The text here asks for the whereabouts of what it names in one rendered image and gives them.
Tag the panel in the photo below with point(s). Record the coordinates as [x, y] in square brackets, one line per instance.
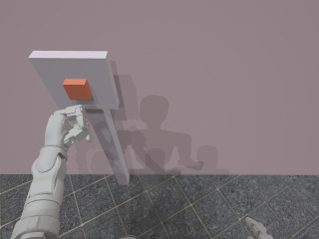
[54, 67]

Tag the left robot hand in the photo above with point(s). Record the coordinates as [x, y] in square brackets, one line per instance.
[59, 132]

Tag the right robot hand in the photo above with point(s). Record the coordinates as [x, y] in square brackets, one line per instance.
[258, 229]

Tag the button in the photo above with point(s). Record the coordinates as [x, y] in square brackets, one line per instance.
[77, 89]

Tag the left robot forearm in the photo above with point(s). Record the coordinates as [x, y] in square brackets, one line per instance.
[40, 216]

